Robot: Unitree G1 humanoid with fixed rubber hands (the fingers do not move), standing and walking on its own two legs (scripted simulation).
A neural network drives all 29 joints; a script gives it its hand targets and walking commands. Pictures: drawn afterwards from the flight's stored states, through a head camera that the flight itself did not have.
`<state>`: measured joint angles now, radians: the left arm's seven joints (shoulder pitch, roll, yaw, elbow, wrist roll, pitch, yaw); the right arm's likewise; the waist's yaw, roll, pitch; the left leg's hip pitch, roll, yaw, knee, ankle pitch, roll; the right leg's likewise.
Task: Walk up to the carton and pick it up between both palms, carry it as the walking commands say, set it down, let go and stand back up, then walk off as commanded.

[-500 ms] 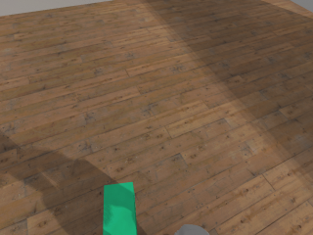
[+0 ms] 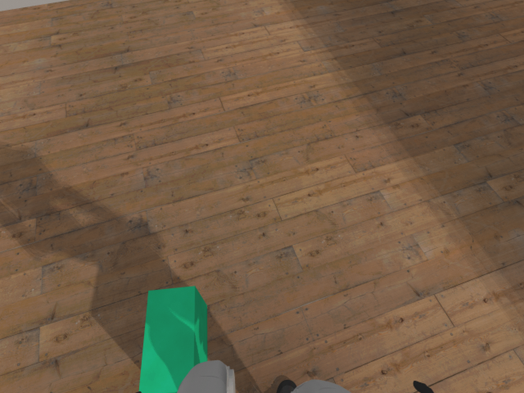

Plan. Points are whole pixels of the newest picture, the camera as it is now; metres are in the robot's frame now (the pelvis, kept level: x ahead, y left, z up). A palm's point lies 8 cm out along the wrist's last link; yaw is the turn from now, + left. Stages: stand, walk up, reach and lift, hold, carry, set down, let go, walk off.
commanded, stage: walk off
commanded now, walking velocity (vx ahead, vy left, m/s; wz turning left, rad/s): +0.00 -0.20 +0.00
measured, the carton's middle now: (179, 342) +0.25 +0.29 -0.65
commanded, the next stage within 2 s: none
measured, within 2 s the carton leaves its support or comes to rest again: neither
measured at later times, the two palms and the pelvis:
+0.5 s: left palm out of the picture +0.06 +0.14 -0.14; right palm out of the picture -0.04 -0.39 -0.14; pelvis -0.01 -0.13 -0.01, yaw -2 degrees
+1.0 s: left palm out of the picture -0.02 -0.02 -0.16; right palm out of the picture -0.01 -0.51 -0.11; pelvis -0.05 -0.25 +0.00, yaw +0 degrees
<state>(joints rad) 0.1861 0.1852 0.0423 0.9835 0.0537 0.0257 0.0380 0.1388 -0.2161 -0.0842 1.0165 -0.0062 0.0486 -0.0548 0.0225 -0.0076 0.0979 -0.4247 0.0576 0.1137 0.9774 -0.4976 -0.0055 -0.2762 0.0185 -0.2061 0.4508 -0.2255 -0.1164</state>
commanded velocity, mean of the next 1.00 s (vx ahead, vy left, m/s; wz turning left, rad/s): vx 0.00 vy -0.20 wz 0.00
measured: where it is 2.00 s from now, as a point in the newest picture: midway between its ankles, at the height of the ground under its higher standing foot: outside the picture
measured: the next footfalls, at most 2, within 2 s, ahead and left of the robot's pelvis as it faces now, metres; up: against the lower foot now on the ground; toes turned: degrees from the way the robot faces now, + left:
left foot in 0.14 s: -0.01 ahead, +0.06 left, +0.00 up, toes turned +10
right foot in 0.52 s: +0.04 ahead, -0.31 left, +0.00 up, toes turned -6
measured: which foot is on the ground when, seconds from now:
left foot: up 0.00-0.12, down 0.14-0.54, up 0.56-0.86, down 0.88-1.00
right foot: down 0.00-0.16, up 0.18-0.50, down 0.52-0.88, up 0.90-1.00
